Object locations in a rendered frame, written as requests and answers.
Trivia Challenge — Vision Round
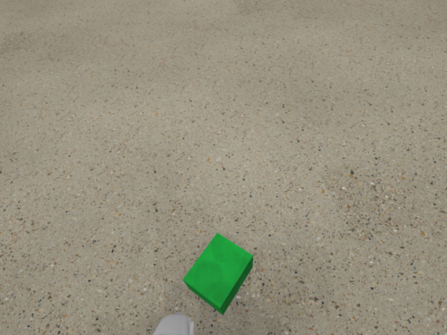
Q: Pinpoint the carton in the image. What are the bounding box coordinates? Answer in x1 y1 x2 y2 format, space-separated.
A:
183 233 253 315

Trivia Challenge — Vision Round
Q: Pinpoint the robot left thigh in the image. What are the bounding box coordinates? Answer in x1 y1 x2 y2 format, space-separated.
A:
152 314 194 335

